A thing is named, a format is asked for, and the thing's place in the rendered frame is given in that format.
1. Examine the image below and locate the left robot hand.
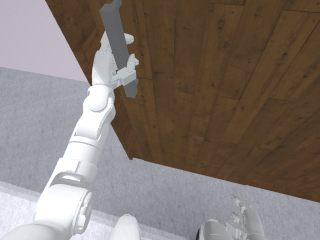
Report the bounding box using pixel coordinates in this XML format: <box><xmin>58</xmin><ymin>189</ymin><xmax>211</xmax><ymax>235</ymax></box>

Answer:
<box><xmin>92</xmin><ymin>31</ymin><xmax>139</xmax><ymax>91</ymax></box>

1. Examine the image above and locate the robot left thigh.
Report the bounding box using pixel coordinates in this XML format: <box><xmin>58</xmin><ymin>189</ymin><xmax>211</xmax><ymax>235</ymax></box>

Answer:
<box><xmin>109</xmin><ymin>215</ymin><xmax>142</xmax><ymax>240</ymax></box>

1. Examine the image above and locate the robot left forearm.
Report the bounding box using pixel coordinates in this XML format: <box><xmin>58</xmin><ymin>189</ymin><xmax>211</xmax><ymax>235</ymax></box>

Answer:
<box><xmin>33</xmin><ymin>85</ymin><xmax>116</xmax><ymax>222</ymax></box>

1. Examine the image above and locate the right robot hand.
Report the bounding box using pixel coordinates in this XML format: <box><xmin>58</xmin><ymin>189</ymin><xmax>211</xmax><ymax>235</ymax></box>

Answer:
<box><xmin>226</xmin><ymin>194</ymin><xmax>265</xmax><ymax>240</ymax></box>

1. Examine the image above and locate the robot left upper arm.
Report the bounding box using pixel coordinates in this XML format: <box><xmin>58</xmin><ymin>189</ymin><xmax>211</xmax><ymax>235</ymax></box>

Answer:
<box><xmin>0</xmin><ymin>182</ymin><xmax>94</xmax><ymax>240</ymax></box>

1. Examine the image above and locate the wardrobe door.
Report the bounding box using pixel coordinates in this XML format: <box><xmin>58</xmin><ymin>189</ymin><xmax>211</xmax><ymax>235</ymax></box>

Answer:
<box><xmin>254</xmin><ymin>130</ymin><xmax>320</xmax><ymax>195</ymax></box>
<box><xmin>87</xmin><ymin>0</ymin><xmax>320</xmax><ymax>186</ymax></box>

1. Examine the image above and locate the robot thigh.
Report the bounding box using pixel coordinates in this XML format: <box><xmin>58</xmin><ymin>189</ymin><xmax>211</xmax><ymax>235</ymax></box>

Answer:
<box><xmin>109</xmin><ymin>215</ymin><xmax>142</xmax><ymax>240</ymax></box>
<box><xmin>198</xmin><ymin>221</ymin><xmax>234</xmax><ymax>240</ymax></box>

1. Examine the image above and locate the robot right thigh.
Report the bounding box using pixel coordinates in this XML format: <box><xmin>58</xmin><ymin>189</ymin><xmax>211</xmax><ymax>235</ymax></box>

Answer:
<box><xmin>198</xmin><ymin>221</ymin><xmax>234</xmax><ymax>240</ymax></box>

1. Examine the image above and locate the handle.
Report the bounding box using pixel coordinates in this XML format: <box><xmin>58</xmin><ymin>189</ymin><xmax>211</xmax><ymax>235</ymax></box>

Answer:
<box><xmin>99</xmin><ymin>0</ymin><xmax>139</xmax><ymax>98</ymax></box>

